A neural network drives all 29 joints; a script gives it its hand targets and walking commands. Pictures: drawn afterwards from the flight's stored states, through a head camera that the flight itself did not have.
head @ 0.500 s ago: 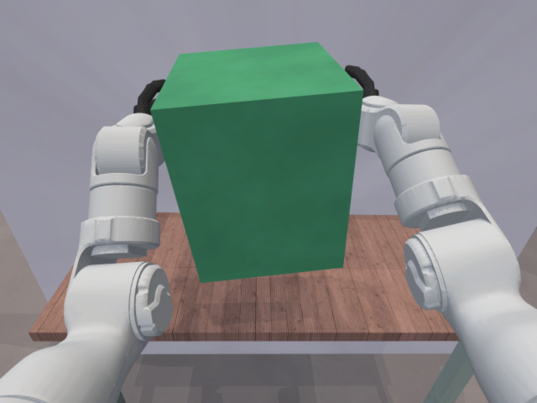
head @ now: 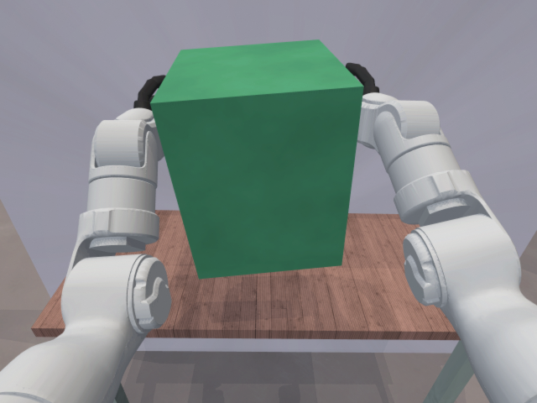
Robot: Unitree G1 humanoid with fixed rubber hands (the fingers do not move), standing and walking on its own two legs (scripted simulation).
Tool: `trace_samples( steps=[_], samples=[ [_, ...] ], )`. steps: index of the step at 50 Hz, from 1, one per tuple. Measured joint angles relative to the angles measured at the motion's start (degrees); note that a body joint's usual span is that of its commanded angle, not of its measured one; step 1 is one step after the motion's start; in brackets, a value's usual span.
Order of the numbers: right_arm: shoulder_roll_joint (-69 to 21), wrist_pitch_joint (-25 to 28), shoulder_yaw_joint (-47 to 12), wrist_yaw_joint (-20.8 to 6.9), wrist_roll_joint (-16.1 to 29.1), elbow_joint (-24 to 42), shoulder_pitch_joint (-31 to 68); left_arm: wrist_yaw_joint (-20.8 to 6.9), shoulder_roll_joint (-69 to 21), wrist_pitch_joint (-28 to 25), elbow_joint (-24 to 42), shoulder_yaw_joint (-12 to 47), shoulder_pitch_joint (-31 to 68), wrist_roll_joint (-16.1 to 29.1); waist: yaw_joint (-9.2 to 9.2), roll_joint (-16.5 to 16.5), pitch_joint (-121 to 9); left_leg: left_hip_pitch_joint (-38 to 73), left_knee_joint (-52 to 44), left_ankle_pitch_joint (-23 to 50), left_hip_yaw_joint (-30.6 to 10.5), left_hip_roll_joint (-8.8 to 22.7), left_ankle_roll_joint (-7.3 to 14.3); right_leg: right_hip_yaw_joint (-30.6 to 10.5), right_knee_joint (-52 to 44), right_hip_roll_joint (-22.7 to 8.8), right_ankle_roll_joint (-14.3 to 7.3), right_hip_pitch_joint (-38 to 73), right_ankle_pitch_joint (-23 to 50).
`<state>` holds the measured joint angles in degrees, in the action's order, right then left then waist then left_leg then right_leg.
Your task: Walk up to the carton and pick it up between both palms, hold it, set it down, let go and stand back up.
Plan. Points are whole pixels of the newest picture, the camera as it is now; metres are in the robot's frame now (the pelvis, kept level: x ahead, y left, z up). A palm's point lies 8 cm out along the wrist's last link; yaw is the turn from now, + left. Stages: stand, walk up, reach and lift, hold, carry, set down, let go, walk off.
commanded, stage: hold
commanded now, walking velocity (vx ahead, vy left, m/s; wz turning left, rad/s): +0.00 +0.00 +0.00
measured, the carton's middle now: (260, 156) +0.36 -0.01 +0.27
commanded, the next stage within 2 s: none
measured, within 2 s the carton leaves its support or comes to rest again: neither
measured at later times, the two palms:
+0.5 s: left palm (148, 121) +0.37 +0.14 +0.32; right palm (368, 112) +0.36 -0.15 +0.33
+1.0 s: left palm (147, 121) +0.37 +0.14 +0.32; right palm (366, 111) +0.36 -0.15 +0.33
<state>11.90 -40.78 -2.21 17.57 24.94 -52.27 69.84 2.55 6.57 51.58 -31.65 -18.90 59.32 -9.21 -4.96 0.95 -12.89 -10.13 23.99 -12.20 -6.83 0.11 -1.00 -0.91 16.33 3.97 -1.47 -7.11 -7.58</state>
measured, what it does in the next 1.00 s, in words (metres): stands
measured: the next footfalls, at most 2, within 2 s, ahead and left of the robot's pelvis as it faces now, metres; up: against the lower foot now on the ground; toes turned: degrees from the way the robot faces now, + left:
none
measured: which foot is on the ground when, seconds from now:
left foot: down 0.00-1.00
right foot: down 0.00-1.00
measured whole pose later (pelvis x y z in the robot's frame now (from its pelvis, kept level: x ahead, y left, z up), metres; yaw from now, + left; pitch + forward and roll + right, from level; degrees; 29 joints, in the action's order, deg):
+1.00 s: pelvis +0.00 +0.00 +0.00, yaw +0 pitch -2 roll -2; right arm 11.8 -40.5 -1.8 17.6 24.9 -51.5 69.2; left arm 2.6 7.2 50.8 -32.7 -18.4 60.2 -9.0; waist -5.8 0.7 -13.4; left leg -10.2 23.9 -12.0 -7.3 0.1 -1.1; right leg -0.8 15.5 4.1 -1.5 -6.7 -7.2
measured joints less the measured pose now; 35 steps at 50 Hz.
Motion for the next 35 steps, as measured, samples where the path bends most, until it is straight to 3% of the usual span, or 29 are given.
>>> trace_samples(
  steps=[10, 35],
  samples=[
    [-0.32, 0.1, 0.54, 0.47, 0.33, 2.34, -1.55, 0.01, 0.26, 0.0, 0.73, 0.12, 0.1, 0.05, -1.12, -0.43, -0.2, 0.65, -0.07, -0.09, -0.39, 0.09, -0.14, 0.24, -0.7, 0.13, -0.09, 1.05, 0.14],
    [-0.4, 0.5, 1.1, -0.11, -0.77, -0.31, 0.06, -0.06, 1.04, -1.15, -2.56, 0.37, 1.76, 0.44, -0.48, -0.23, -0.61, -0.71, -0.2, 0.61, -0.36, 0.05, -0.16, 0.07, -0.67, 0.13, -0.1, -0.36, 0.72]
  ],
)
